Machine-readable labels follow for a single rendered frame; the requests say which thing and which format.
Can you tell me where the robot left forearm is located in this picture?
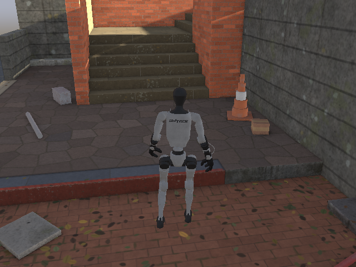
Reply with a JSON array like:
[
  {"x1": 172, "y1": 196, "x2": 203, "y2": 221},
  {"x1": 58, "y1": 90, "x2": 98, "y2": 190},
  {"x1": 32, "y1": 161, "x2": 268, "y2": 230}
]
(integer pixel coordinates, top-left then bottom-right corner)
[{"x1": 150, "y1": 133, "x2": 158, "y2": 150}]

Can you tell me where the robot left shin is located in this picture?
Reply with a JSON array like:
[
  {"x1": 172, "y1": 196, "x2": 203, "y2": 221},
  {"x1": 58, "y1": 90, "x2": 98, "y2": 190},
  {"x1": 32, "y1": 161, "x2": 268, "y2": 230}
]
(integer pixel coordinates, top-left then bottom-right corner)
[{"x1": 158, "y1": 181, "x2": 166, "y2": 221}]

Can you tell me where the right robot hand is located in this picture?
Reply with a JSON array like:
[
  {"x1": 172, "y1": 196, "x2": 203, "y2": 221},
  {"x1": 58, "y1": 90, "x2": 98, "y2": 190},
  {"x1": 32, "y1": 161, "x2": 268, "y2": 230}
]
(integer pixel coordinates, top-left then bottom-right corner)
[{"x1": 201, "y1": 158, "x2": 214, "y2": 172}]

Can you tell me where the robot left upper arm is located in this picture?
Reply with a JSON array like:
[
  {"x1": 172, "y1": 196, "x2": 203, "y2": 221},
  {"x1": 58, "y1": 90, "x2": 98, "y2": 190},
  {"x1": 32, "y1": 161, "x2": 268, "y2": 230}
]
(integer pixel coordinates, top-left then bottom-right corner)
[{"x1": 152, "y1": 111, "x2": 167, "y2": 141}]

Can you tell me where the robot right forearm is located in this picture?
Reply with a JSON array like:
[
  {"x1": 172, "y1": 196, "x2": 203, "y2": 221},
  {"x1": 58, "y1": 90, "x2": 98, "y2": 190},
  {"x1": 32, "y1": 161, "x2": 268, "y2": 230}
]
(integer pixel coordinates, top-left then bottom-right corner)
[{"x1": 200, "y1": 135, "x2": 212, "y2": 160}]

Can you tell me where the robot right upper arm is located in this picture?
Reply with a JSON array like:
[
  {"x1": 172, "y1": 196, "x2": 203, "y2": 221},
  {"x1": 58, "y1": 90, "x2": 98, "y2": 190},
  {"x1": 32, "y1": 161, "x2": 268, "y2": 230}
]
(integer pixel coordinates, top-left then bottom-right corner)
[{"x1": 191, "y1": 112, "x2": 206, "y2": 144}]

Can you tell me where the left robot hand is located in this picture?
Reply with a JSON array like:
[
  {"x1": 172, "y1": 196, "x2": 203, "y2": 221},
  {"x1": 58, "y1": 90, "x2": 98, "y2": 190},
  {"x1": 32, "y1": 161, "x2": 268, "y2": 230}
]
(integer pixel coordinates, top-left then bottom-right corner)
[{"x1": 149, "y1": 147, "x2": 162, "y2": 157}]

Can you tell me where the right robot foot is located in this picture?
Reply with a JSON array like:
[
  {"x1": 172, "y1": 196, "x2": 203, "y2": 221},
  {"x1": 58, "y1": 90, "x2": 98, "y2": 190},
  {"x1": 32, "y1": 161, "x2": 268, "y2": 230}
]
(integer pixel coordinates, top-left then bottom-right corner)
[{"x1": 184, "y1": 210, "x2": 192, "y2": 223}]

